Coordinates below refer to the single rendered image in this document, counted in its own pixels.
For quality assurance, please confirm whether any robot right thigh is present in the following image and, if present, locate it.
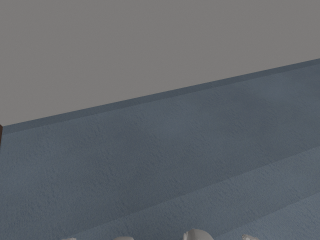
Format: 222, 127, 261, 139
182, 229, 214, 240

